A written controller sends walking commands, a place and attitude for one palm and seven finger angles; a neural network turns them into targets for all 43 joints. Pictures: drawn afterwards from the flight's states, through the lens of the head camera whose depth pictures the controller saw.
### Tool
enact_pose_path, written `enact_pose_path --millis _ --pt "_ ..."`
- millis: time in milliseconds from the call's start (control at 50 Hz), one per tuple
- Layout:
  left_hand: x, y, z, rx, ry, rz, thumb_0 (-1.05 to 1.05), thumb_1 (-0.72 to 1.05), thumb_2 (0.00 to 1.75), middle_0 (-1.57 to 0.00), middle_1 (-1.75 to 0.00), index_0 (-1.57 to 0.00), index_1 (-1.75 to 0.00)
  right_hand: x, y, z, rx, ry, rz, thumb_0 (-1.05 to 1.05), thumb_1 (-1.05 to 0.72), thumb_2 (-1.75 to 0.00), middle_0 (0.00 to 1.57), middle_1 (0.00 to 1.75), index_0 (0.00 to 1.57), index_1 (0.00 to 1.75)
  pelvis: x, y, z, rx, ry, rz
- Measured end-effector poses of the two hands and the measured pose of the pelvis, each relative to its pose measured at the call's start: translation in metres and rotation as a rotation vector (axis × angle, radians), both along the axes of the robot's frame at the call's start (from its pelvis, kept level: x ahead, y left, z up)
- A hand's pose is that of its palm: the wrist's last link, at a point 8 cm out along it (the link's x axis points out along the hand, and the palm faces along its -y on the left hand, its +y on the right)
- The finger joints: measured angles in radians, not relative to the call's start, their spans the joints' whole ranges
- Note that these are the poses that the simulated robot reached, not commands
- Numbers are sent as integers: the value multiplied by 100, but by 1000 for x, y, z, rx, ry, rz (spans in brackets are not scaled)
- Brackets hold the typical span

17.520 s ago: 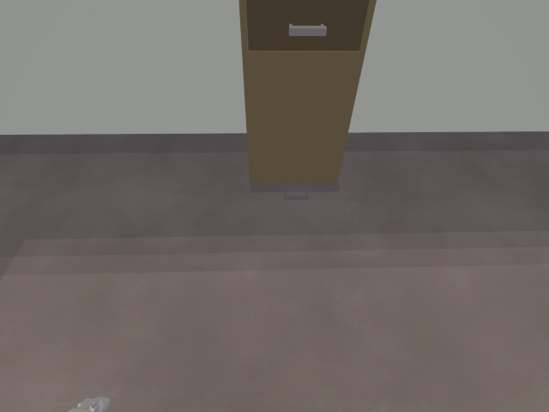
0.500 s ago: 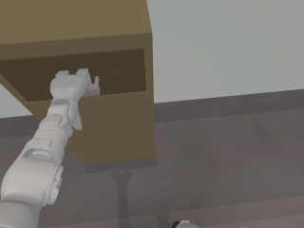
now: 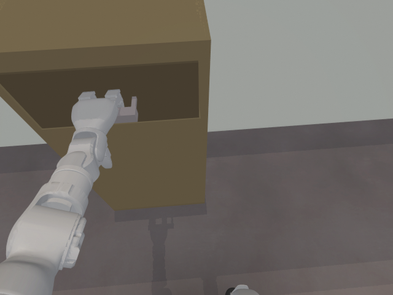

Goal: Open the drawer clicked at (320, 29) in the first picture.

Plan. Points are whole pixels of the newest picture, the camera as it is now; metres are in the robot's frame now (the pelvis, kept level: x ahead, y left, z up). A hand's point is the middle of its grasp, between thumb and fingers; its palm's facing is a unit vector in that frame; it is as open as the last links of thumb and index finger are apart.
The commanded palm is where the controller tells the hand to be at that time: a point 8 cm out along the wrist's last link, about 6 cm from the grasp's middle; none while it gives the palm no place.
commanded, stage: lower the fingers behind the handle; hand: left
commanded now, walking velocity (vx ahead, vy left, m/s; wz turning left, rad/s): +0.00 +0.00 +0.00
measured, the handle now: (109, 109) +0.51 +0.19 +0.05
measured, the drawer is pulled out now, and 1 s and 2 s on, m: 0.00 0.00 0.05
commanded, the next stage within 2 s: close the thumb around the handle in 0.02 s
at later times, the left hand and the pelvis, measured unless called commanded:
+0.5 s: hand (105, 129) +0.47 +0.20 +0.03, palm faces -0.02 -0.02 -1.00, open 9.8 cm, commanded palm +0.45 +0.20 +0.08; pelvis +0.00 +0.00 +0.00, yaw +0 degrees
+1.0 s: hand (105, 130) +0.47 +0.20 +0.02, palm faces -0.03 -0.02 -1.00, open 5.7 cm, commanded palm +0.44 +0.20 +0.08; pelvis +0.01 +0.00 +0.00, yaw +0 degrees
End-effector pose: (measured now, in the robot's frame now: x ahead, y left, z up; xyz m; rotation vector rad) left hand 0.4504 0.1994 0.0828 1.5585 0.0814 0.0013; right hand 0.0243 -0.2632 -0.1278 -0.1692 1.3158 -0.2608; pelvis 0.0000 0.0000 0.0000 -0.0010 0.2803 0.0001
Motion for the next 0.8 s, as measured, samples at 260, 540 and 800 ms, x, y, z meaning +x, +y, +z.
enact_pose_path --millis 260,540,800 --pt "-1 2 -3 -3 -35 -29 0 -42 34 -34 -125 -34 -123 14 -3 1 -15 -21 30 1 -90 -90 21 30 20 30 2 2 -2 -2 11 5" --pt "0 1 -1 -3 -24 -6 0 21 61 -37 -128 -36 -128 15 -7 3 -19 -23 19 1 -90 -90 21 30 20 30 3 -1 0 -1 1 1" --pt "-1 0 -5 6 -10 -15 0 69 83 -39 -134 -38 -133 12 -9 2 -17 -13 18 1 -90 -90 21 30 20 30 5 -3 0 -1 4 0"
